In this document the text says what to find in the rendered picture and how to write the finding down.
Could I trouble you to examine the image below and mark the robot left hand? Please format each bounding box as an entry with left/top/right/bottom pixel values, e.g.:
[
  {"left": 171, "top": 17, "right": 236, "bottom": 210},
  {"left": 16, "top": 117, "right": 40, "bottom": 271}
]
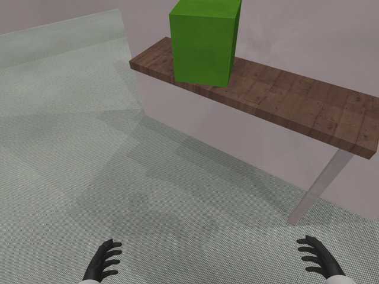
[{"left": 82, "top": 239, "right": 122, "bottom": 283}]

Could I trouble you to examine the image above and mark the carton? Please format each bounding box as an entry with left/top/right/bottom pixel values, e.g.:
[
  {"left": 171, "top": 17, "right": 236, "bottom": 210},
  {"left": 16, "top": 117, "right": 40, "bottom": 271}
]
[{"left": 169, "top": 0, "right": 242, "bottom": 88}]

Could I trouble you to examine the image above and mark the robot right hand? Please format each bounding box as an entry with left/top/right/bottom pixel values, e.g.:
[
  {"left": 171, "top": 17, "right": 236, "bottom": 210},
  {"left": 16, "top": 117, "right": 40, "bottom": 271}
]
[{"left": 297, "top": 235, "right": 346, "bottom": 279}]

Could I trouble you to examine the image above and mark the table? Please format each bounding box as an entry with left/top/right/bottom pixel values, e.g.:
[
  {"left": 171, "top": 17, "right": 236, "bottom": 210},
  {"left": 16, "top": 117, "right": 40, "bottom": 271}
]
[{"left": 129, "top": 37, "right": 379, "bottom": 226}]

